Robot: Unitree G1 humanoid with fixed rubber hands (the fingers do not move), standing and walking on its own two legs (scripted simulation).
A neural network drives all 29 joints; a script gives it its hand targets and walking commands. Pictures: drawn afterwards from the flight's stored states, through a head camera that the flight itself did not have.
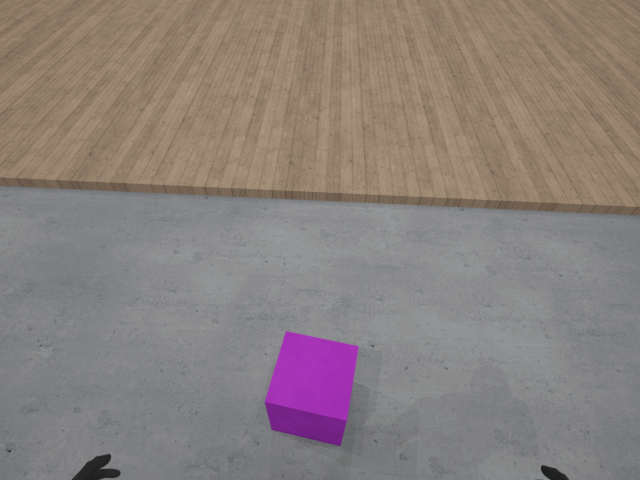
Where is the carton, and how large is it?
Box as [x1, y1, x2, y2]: [265, 331, 358, 445]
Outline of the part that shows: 286,331 265,399 265,404 271,428 291,434 340,445 347,416 358,346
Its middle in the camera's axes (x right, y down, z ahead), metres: -0.03 +0.44 +1.12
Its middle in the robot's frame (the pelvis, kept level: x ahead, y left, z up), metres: +0.46 +0.02 -0.66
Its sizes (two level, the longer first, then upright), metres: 0.210 0.200 0.250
